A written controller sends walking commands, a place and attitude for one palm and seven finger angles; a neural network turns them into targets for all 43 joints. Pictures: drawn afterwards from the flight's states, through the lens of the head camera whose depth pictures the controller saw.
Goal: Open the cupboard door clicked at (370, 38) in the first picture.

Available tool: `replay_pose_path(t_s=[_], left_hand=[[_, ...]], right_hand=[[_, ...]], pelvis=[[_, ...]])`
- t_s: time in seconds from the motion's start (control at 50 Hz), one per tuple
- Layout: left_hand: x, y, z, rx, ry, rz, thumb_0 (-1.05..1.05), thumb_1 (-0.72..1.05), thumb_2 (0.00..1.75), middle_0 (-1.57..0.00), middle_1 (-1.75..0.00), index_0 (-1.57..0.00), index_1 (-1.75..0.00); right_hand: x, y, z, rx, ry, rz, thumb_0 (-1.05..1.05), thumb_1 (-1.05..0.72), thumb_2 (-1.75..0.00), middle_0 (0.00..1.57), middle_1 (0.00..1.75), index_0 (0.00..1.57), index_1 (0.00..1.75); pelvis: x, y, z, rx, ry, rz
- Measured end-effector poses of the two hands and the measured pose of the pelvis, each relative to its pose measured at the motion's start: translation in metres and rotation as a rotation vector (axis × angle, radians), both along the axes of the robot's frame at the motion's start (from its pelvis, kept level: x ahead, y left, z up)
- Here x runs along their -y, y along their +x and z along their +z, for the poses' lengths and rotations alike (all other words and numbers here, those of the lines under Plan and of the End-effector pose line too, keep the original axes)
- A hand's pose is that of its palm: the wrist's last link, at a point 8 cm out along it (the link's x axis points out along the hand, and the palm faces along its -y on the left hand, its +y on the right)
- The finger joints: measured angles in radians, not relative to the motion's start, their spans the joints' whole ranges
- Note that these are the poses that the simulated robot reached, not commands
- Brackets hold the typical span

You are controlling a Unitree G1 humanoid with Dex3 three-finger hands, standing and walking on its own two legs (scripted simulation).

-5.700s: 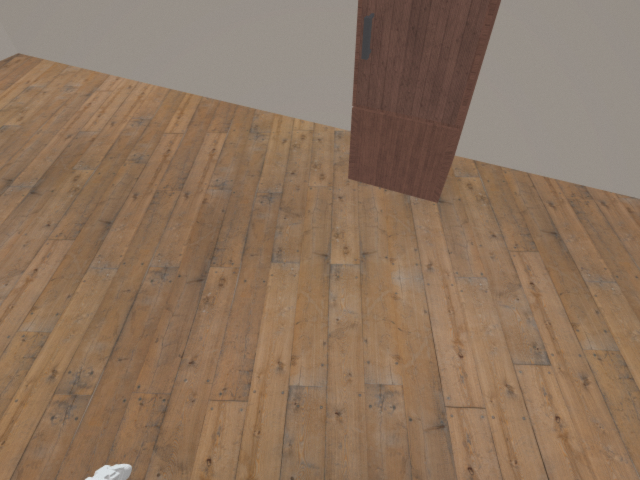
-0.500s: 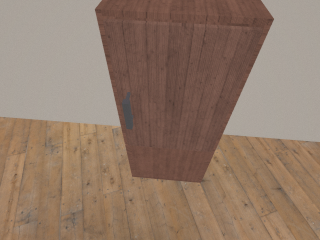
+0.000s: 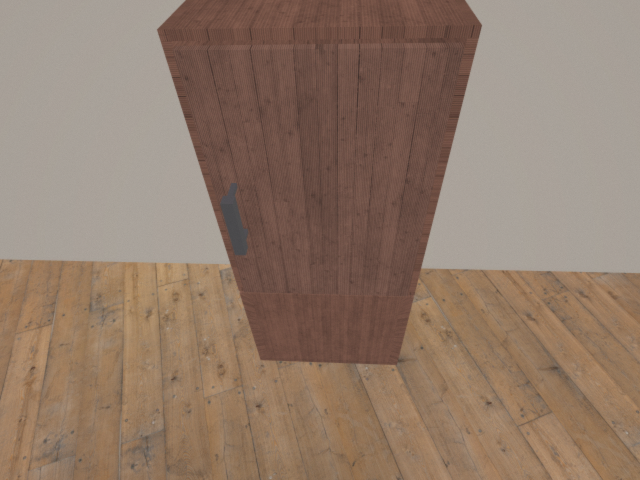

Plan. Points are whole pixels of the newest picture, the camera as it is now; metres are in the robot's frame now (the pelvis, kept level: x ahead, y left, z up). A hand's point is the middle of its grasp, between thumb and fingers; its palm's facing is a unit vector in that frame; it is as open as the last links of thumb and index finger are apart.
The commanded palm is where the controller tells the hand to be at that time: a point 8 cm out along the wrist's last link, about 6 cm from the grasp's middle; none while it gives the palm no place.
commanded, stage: come to a stop and stand still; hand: left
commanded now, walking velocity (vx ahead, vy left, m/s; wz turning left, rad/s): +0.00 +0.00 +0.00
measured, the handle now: (237, 219) +0.58 +0.19 -0.04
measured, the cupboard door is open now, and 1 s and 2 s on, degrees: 0 0 0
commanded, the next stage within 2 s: look again from close up in 1.30 s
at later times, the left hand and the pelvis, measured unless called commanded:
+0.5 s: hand out of the picture +0.01 +0.15 -0.16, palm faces +0.00 -0.98 -0.19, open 7.4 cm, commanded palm none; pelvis +0.01 -0.02 +0.02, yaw -1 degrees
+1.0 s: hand out of the picture +0.06 +0.18 -0.15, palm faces +0.00 -0.97 -0.22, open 7.4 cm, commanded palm none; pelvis +0.05 -0.01 +0.02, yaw -1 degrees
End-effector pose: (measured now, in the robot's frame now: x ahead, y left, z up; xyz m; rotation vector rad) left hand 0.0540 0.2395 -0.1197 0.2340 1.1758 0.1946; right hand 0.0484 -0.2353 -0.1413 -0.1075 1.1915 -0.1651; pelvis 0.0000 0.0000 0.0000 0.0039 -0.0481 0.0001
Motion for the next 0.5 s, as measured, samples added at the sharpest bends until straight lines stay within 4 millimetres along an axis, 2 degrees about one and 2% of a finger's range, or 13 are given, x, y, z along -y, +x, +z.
replay_pose_path(t_s=[0.12, 0.3, 0.4, 0.5], left_hand=[[0.018, -0.010, 0.006, -0.005, -0.037, -0.015, 0.01, 0.91, 0.90, -0.20, -0.30, -0.20, -0.30], [0.028, -0.039, -0.001, -0.112, -0.059, -0.009, 0.01, 0.91, 0.90, -0.20, -0.30, -0.21, -0.30], [0.032, -0.045, -0.004, -0.149, -0.079, 0.004, 0.01, 0.91, 0.90, -0.20, -0.30, -0.20, -0.30], [0.036, -0.045, -0.005, -0.177, -0.097, 0.011, 0.01, 0.91, 0.90, -0.20, -0.30, -0.20, -0.30]], right_hand=[[-0.002, -0.042, 0.005, -0.089, 0.022, 0.003, 0.00, -0.91, -0.90, 0.19, 0.30, 0.20, 0.30], [-0.001, -0.084, 0.008, -0.194, 0.030, -0.027, 0.00, -0.91, -0.90, 0.19, 0.30, 0.20, 0.30], [-0.002, -0.092, 0.011, -0.247, 0.027, -0.029, 0.00, -0.91, -0.90, 0.19, 0.30, 0.20, 0.30], [-0.005, -0.083, 0.015, -0.257, 0.025, -0.025, 0.00, -0.91, -0.90, 0.19, 0.30, 0.20, 0.30]], pelvis=[[0.009, -0.008, 0.010, -0.021, 0.007, -0.007], [0.019, -0.008, 0.014, -0.030, 0.003, -0.012], [0.019, -0.001, 0.016, -0.034, 0.000, -0.011], [0.018, 0.008, 0.018, -0.039, 0.000, -0.011]])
